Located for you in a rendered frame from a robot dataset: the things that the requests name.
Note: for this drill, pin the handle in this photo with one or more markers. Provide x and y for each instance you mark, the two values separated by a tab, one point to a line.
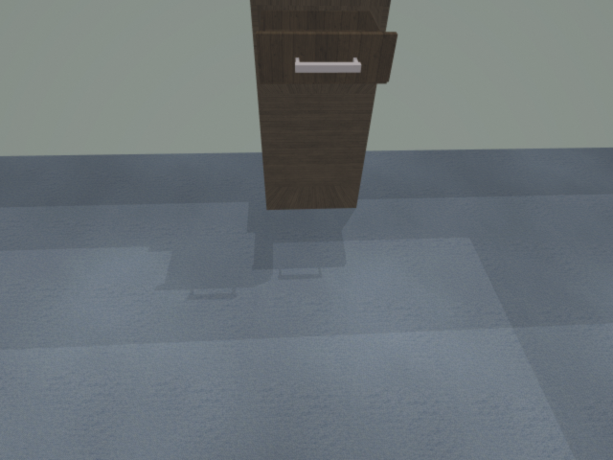
328	67

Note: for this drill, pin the drawer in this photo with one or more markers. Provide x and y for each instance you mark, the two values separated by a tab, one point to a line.
323	36

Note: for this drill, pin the cabinet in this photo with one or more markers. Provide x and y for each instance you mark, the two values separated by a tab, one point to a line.
314	136

